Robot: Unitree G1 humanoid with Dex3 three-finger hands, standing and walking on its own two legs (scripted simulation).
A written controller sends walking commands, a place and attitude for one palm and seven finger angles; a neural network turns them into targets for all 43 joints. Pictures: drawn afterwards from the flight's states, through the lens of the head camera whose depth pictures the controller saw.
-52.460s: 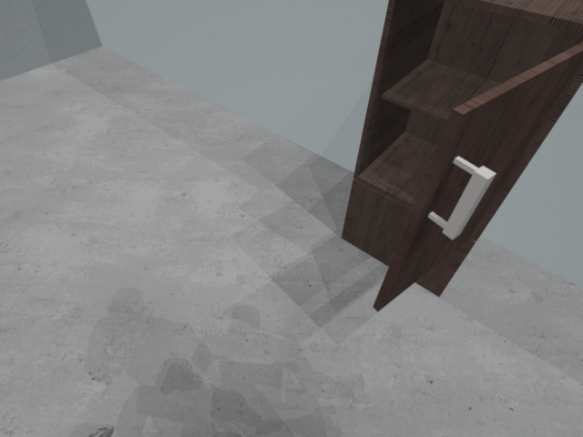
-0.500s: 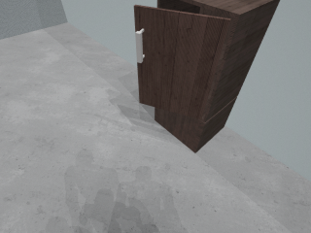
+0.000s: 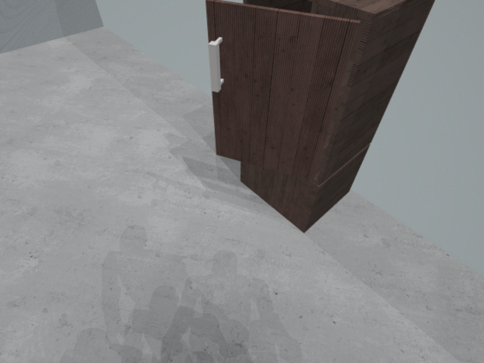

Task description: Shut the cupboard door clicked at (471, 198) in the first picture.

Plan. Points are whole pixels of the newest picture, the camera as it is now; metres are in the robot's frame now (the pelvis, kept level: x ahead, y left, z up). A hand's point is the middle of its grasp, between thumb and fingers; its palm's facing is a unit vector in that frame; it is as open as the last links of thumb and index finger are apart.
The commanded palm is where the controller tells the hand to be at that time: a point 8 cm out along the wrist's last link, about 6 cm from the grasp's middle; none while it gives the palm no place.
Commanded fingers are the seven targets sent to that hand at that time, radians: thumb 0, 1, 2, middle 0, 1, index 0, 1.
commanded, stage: look to check the result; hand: left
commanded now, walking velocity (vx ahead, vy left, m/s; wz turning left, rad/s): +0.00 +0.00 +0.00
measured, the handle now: (217, 64) +0.94 +0.12 +0.03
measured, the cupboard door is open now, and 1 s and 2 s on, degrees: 26 26 26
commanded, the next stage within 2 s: walk to a spot facing it in 0.06 s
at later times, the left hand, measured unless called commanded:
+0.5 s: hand out of the picture +0.03 +0.20 -0.19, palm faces +0.15 -0.96 -0.22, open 7.4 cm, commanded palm none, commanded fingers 0.00 0.90 0.90 -0.20 -0.30 -0.20 -0.30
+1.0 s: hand out of the picture +0.02 +0.22 -0.17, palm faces +0.39 -0.87 -0.31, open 7.4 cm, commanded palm none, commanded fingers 0.00 0.90 0.90 -0.20 -0.30 -0.20 -0.30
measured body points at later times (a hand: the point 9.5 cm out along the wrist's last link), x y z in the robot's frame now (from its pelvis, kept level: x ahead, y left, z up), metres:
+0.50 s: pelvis +0.01 +0.01 -0.01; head +0.04 +0.02 +0.43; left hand +0.03 +0.25 -0.17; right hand +0.05 -0.23 -0.17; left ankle +0.03 +0.09 -0.74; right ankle +0.01 -0.12 -0.74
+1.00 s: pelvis +0.01 -0.03 -0.01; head +0.07 -0.01 +0.43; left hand +0.00 +0.26 -0.14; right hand +0.16 -0.27 -0.16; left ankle +0.01 +0.09 -0.72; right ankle +0.04 -0.17 -0.75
